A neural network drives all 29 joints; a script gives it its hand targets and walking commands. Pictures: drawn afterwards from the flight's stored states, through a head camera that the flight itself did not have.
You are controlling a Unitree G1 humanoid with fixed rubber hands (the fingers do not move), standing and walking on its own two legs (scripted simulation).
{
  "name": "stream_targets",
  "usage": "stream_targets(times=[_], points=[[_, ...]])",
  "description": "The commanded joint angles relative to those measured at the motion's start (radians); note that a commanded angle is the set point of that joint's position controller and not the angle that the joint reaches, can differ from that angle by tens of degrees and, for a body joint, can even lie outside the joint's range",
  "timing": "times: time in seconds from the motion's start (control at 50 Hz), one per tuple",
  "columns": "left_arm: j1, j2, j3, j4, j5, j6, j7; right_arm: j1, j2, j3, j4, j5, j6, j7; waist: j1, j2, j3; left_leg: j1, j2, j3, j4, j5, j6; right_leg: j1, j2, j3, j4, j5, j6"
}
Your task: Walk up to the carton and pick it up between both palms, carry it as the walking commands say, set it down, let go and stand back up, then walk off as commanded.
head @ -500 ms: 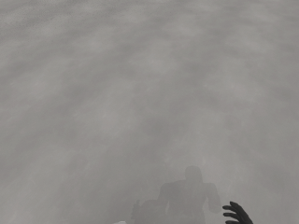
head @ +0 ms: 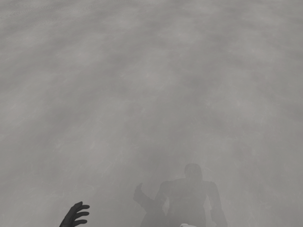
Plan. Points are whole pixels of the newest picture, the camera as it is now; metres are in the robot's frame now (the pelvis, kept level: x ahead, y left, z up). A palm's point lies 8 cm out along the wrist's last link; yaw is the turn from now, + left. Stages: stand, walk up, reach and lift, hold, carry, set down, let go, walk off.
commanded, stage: walk off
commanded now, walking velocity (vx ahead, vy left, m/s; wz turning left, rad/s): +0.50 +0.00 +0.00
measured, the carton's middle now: out of the picture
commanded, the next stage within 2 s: stand in 1.42 s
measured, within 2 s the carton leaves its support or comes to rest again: neither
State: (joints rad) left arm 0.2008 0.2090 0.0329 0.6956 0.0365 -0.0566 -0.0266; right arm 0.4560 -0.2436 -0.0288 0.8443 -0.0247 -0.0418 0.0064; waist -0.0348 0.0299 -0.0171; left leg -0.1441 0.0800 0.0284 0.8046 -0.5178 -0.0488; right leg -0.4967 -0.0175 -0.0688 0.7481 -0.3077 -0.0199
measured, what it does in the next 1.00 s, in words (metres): walks ahead: left foot, then right foot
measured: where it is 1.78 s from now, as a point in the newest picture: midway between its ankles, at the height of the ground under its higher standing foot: (151, 123)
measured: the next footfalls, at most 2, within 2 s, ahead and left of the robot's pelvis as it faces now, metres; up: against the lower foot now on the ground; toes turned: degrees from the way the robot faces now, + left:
left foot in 0.32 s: +0.29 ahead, +0.15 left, +0.00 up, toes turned +3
right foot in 0.70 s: +0.51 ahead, -0.12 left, +0.00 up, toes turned -5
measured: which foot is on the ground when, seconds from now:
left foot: up 0.00-0.30, down 0.32-0.72, up 0.74-1.00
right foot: down 0.00-0.38, up 0.40-0.68, down 0.70-1.00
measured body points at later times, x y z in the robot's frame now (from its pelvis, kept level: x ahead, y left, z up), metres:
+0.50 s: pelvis +0.29 +0.02 +0.02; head +0.32 +0.04 +0.47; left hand +0.35 +0.29 -0.11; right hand +0.38 -0.23 -0.11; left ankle +0.25 +0.15 -0.71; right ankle +0.13 -0.09 -0.60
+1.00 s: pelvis +0.57 -0.02 +0.02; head +0.59 -0.04 +0.47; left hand +0.59 +0.23 -0.10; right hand +0.71 -0.26 -0.11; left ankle +0.55 +0.13 -0.65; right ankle +0.47 -0.11 -0.71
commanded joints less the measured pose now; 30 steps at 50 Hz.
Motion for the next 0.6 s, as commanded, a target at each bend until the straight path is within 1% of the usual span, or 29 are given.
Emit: stream_targets(times=[0.0, 0.02, 0.04, 0.06, 0.08, 0.1, 0.12, 0.16, 0.18, 0.2, 0.22, 0.24, 0.26, 0.28, 0.3, 0.32, 0.34, 0.36, 0.38, 0.4, 0.42, 0.44, 0.46, 0.48, 0.5, 0.52, 0.54, 0.56, 0.58], points=[[0.340, 0.206, 0.074, 0.082, 0.004, -0.028, 0.027, -0.204, -0.093, -0.024, -0.133, 0.018, -0.031, -0.002, 0.155, -0.091, -0.060, -0.715, 0.012, -0.054, 0.574, 0.096, 0.024, 0.669, -0.344, 0.473, -0.357, 0.499, -0.150], [0.301, 0.191, 0.062, 0.065, 0.007, -0.030, 0.030, -0.247, -0.078, -0.020, -0.130, 0.010, -0.024, 0.012, 0.135, -0.099, -0.003, -0.680, 0.021, -0.052, 0.495, 0.146, 0.013, 0.573, -0.301, 0.420, -0.387, 0.483, -0.125], [0.294, 0.184, 0.056, 0.056, -0.002, -0.029, 0.035, -0.262, -0.079, -0.023, -0.142, -0.001, -0.013, 0.021, 0.113, -0.134, 0.038, -0.649, 0.027, -0.039, 0.471, 0.152, 0.014, 0.482, -0.300, 0.397, -0.428, 0.437, -0.128], [0.294, 0.164, 0.052, 0.063, -0.016, -0.030, 0.034, -0.273, -0.059, -0.019, -0.149, -0.012, 0.000, 0.025, 0.091, -0.150, 0.060, -0.592, 0.040, -0.033, 0.421, 0.155, 0.013, 0.400, -0.298, 0.372, -0.462, 0.380, -0.122], [0.288, 0.155, 0.046, 0.064, -0.021, -0.030, 0.031, -0.267, -0.065, -0.024, -0.137, -0.010, 0.011, 0.027, 0.074, -0.137, 0.075, -0.543, 0.032, -0.026, 0.389, 0.175, 0.002, 0.360, -0.280, 0.345, -0.479, 0.364, -0.119], [0.291, 0.156, 0.046, 0.058, -0.024, -0.030, 0.031, -0.269, -0.050, -0.018, -0.133, -0.007, 0.015, 0.031, 0.071, -0.178, 0.073, -0.537, 0.020, -0.013, 0.330, 0.167, -0.006, 0.385, -0.263, 0.320, -0.485, 0.382, -0.121], [0.312, 0.138, 0.044, 0.065, -0.024, -0.032, 0.034, -0.298, -0.042, -0.016, -0.130, -0.003, 0.016, 0.033, 0.082, -0.167, 0.073, -0.545, 0.028, -0.009, 0.245, 0.164, -0.011, 0.416, -0.260, 0.282, -0.495, 0.391, -0.119], [0.322, 0.138, 0.045, 0.068, -0.023, -0.025, 0.034, -0.370, -0.013, -0.002, -0.127, 0.003, 0.010, 0.044, 0.084, -0.185, 0.087, -0.510, 0.020, 0.022, 0.094, 0.194, -0.015, 0.424, -0.227, 0.207, -0.492, 0.466, -0.111], [0.326, 0.143, 0.046, 0.071, -0.023, -0.019, 0.038, -0.416, 0.004, 0.007, -0.132, 0.002, 0.004, 0.047, 0.093, -0.184, 0.098, -0.479, 0.004, 0.048, -0.015, 0.192, -0.013, 0.428, -0.207, 0.179, -0.495, 0.506, -0.104], [0.299, 0.160, 0.049, 0.062, -0.016, -0.014, 0.037, -0.445, 0.003, 0.013, -0.124, 0.007, 0.002, 0.052, 0.096, -0.190, 0.086, -0.431, -0.018, 0.077, -0.106, 0.187, -0.018, 0.443, -0.172, 0.131, -0.466, 0.543, -0.096], [0.300, 0.172, 0.052, 0.064, -0.016, -0.009, 0.034, -0.462, 0.004, 0.015, -0.122, 0.011, -0.002, 0.052, 0.104, -0.200, 0.096, -0.406, -0.051, 0.115, -0.170, 0.169, -0.011, 0.455, -0.173, 0.131, -0.447, 0.615, -0.097], [0.305, 0.223, 0.065, 0.070, -0.019, -0.006, 0.033, -0.434, 0.000, 0.012, -0.103, 0.009, -0.005, 0.047, 0.094, -0.226, 0.062, -0.348, -0.087, 0.152, -0.220, 0.165, 0.003, 0.501, -0.186, 0.117, -0.394, 0.789, -0.095], [0.297, 0.241, 0.073, 0.075, -0.024, -0.005, 0.034, -0.371, -0.015, 0.004, -0.076, 0.008, -0.010, 0.038, 0.063, -0.241, 0.011, -0.267, -0.102, 0.164, -0.276, 0.226, 0.024, 0.544, -0.196, 0.104, -0.297, 0.955, -0.090], [0.259, 0.246, 0.080, 0.057, -0.033, -0.006, 0.034, -0.234, -0.030, -0.004, -0.030, -0.001, -0.020, 0.029, 0.004, -0.214, -0.077, -0.090, -0.112, 0.156, -0.366, 0.382, 0.039, 0.528, -0.188, 0.085, -0.145, 1.023, -0.067], [0.251, 0.216, 0.075, 0.032, -0.035, -0.013, 0.036, -0.058, -0.127, -0.032, 0.029, -0.013, -0.033, 0.017, -0.071, -0.095, -0.225, 0.182, -0.015, 0.058, -0.327, 0.489, 0.083, 0.384, -0.148, 0.070, 0.073, 0.780, -0.021], [0.274, 0.099, 0.036, -0.018, -0.043, -0.031, 0.025, 0.142, -0.281, -0.080, 0.086, -0.028, -0.033, -0.003, -0.149, 0.240, -0.427, 0.539, 0.304, -0.307, -0.280, 0.643, 0.193, 0.082, -0.060, 0.027, 0.405, 0.209, 0.040], [0.246, 0.080, 0.026, -0.032, -0.063, -0.033, 0.029, 0.184, -0.339, -0.100, 0.109, -0.036, -0.029, -0.013, -0.152, 0.360, -0.422, 0.739, 0.364, -0.612, -0.318, 1.013, 0.323, -0.225, 0.092, 0.052, 0.622, -0.252, 0.056], [0.132, 0.139, 0.029, -0.047, -0.045, -0.025, 0.041, 0.152, -0.233, -0.079, 0.117, -0.023, -0.027, -0.010, -0.178, 0.206, -0.297, 0.633, 0.322, -0.514, -0.283, 1.068, 0.323, -0.315, -0.023, 0.112, 0.671, -0.245, 0.031], [0.041, 0.139, 0.030, -0.067, -0.034, -0.028, 0.038, 0.098, -0.166, -0.061, 0.091, -0.007, -0.029, -0.003, -0.153, 0.159, -0.140, 0.469, 0.281, -0.421, -0.323, 1.042, 0.247, -0.343, -0.029, 0.104, 0.663, -0.194, 0.020], [-0.012, 0.120, 0.031, -0.079, -0.021, -0.029, 0.030, 0.030, -0.152, -0.048, 0.071, -0.018, -0.031, -0.003, -0.129, 0.101, -0.035, 0.327, 0.257, -0.351, -0.373, 0.931, 0.208, -0.340, -0.053, 0.126, 0.595, -0.140, 0.015], [-0.008, 0.106, 0.030, -0.082, -0.012, -0.018, 0.018, -0.023, -0.138, -0.037, 0.054, -0.025, -0.033, -0.011, -0.095, 0.119, -0.011, 0.286, 0.231, -0.345, -0.421, 0.830, 0.202, -0.324, -0.066, 0.106, 0.531, -0.099, 0.031], [-0.018, 0.100, 0.027, -0.097, 0.000, -0.006, 0.010, -0.019, -0.161, -0.042, 0.050, -0.020, -0.034, -0.018, -0.082, 0.146, 0.019, 0.236, 0.224, -0.337, -0.446, 0.779, 0.195, -0.306, -0.079, 0.081, 0.483, -0.094, 0.042], [-0.034, 0.110, 0.026, -0.104, 0.007, -0.002, 0.008, 0.001, -0.166, -0.051, 0.048, -0.021, -0.035, -0.020, -0.085, 0.158, 0.021, 0.255, 0.215, -0.340, -0.456, 0.780, 0.195, -0.308, -0.078, 0.066, 0.462, -0.104, 0.045], [-0.024, 0.103, 0.027, -0.098, 0.000, 0.004, 0.005, 0.004, -0.168, -0.053, 0.038, -0.020, -0.035, -0.018, -0.067, 0.139, 0.016, 0.244, 0.214, -0.325, -0.461, 0.764, 0.201, -0.284, -0.073, 0.063, 0.427, -0.114, 0.047], [-0.040, 0.102, 0.023, -0.095, 0.001, 0.005, 0.000, 0.037, -0.163, -0.056, 0.039, -0.014, -0.035, -0.023, -0.068, 0.156, 0.010, 0.259, 0.210, -0.310, -0.470, 0.756, 0.198, -0.290, -0.074, 0.061, 0.377, -0.101, 0.047], [-0.027, 0.088, 0.019, -0.087, -0.006, 0.006, -0.004, 0.033, -0.162, -0.054, 0.029, -0.008, -0.034, -0.026, -0.050, 0.143, 0.015, 0.223, 0.213, -0.290, -0.492, 0.684, 0.197, -0.266, -0.083, 0.059, 0.313, -0.101, 0.053], [-0.047, 0.069, 0.011, -0.087, -0.009, 0.009, -0.012, -0.009, -0.157, -0.050, 0.017, -0.004, -0.032, -0.024, -0.023, 0.151, 0.040, 0.153, 0.208, -0.263, -0.517, 0.620, 0.196, -0.216, -0.097, 0.057, 0.212, -0.134, 0.059], [-0.063, 0.054, 0.007, -0.084, -0.014, 0.008, -0.019, -0.046, -0.151, -0.047, -0.004, -0.002, -0.032, -0.020, -0.009, 0.157, 0.067, 0.084, 0.185, -0.219, -0.537, 0.571, 0.186, -0.149, -0.097, 0.043, 0.097, -0.107, 0.060], [-0.064, 0.047, 0.004, -0.077, -0.018, 0.004, -0.024, -0.091, -0.163, -0.051, -0.017, -0.006, -0.028, -0.021, 0.012, 0.169, 0.079, 0.048, 0.162, -0.189, -0.540, 0.528, 0.166, -0.081, -0.092, 0.032, -0.031, -0.073, 0.054]])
